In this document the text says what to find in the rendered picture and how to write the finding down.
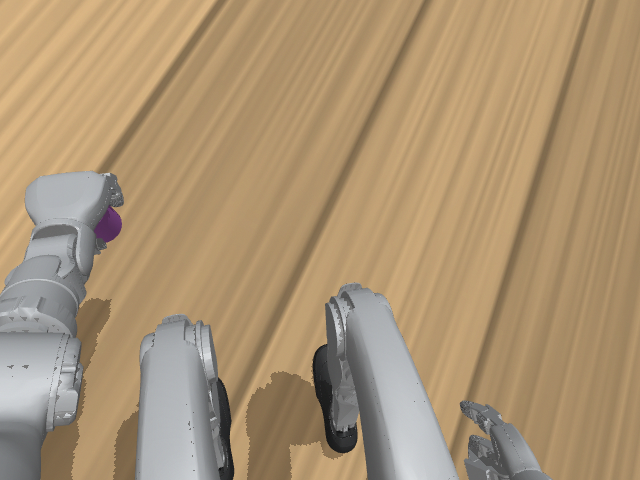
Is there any left robot foot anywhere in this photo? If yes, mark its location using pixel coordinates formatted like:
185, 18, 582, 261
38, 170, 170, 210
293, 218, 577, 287
216, 377, 234, 480

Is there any right robot hand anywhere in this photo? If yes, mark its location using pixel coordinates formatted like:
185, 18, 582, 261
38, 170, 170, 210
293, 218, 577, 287
460, 400, 542, 480

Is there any tin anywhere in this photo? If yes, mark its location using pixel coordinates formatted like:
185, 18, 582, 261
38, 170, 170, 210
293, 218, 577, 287
94, 205, 122, 243

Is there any right robot foot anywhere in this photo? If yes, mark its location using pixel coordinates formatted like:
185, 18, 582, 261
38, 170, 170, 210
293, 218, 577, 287
313, 344, 358, 453

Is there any left robot hand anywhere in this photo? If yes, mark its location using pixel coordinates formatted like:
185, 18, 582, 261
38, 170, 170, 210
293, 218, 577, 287
25, 171, 124, 255

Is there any left robot arm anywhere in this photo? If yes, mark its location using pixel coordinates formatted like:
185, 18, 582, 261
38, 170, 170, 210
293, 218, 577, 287
0, 218, 96, 480

